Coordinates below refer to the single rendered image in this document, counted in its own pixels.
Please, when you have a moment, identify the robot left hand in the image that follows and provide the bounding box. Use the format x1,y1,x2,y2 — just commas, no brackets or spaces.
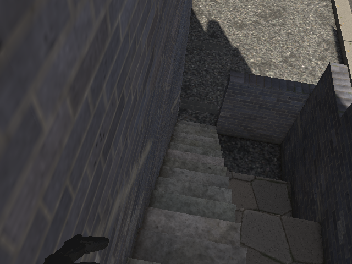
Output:
44,234,109,264

